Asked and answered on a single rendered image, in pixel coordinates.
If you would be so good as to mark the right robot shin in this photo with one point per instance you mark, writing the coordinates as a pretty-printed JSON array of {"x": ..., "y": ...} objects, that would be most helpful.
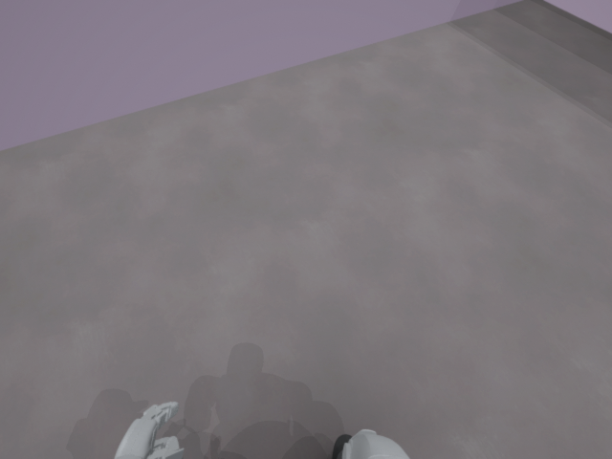
[{"x": 363, "y": 432}]

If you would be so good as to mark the robot right thigh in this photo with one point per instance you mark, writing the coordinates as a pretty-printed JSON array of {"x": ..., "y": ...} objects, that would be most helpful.
[{"x": 372, "y": 446}]

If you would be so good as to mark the robot left hand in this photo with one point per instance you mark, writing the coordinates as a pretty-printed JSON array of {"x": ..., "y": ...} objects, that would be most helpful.
[{"x": 139, "y": 439}]

